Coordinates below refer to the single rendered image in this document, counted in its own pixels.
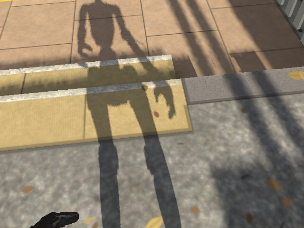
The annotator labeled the robot left hand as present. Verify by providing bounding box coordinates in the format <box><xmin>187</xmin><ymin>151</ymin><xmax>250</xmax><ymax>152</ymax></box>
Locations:
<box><xmin>29</xmin><ymin>212</ymin><xmax>79</xmax><ymax>228</ymax></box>

